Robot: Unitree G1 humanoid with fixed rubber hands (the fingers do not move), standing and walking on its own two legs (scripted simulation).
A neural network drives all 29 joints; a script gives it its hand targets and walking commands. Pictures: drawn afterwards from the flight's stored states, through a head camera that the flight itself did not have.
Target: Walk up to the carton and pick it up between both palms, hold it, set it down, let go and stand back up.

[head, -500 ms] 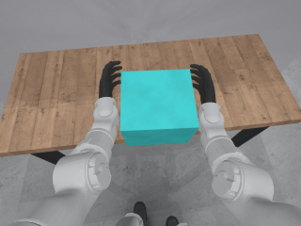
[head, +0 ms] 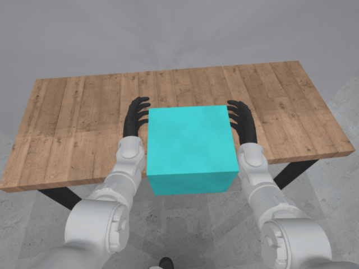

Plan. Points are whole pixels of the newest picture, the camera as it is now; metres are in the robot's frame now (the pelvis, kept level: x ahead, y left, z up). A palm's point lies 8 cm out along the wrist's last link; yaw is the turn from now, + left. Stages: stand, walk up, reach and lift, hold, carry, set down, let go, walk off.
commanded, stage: reach and lift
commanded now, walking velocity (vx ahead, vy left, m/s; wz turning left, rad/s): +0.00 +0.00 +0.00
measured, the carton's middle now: (189, 152) +0.37 +0.01 +0.00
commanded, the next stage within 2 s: hold in 1.80 s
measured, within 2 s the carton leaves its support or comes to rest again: leaves its support in 0.02 s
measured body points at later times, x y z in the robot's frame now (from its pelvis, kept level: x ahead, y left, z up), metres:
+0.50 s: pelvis -0.03 -0.01 +0.01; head -0.04 +0.01 +0.46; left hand +0.39 +0.16 +0.14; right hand +0.40 -0.11 +0.15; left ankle +0.05 +0.08 -0.72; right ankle -0.02 -0.11 -0.72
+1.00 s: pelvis -0.02 -0.03 +0.02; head -0.02 -0.02 +0.47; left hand +0.40 +0.15 +0.16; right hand +0.41 -0.12 +0.17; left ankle +0.05 +0.08 -0.72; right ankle -0.02 -0.11 -0.72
